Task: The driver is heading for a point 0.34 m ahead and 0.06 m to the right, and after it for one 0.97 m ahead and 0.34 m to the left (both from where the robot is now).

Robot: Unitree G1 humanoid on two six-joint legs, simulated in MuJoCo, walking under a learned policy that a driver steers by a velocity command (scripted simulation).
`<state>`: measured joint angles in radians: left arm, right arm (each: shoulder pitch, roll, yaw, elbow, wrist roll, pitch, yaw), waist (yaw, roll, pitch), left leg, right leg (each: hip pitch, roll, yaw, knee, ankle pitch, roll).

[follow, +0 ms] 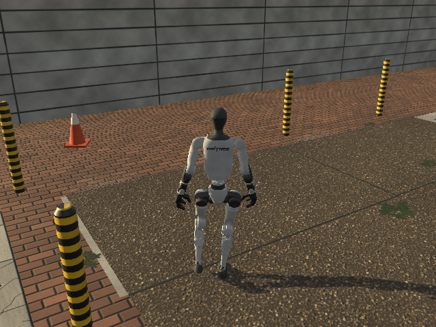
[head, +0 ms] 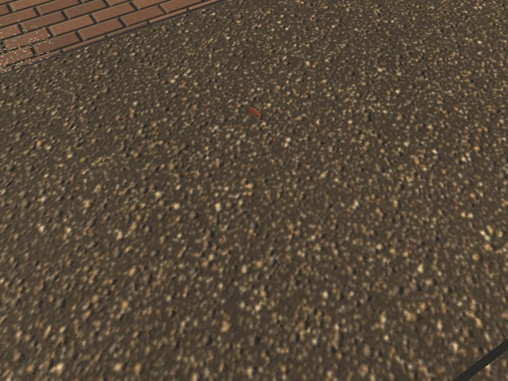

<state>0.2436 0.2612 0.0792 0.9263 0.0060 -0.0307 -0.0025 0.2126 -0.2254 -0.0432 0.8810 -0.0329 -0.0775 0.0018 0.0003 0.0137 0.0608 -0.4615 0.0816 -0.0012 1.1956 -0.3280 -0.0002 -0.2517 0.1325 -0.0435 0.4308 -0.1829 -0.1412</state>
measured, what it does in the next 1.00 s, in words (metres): walks ahead: left foot, then right foot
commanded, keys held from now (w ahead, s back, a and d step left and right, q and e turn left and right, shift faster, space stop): w+e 0.20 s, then q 0.80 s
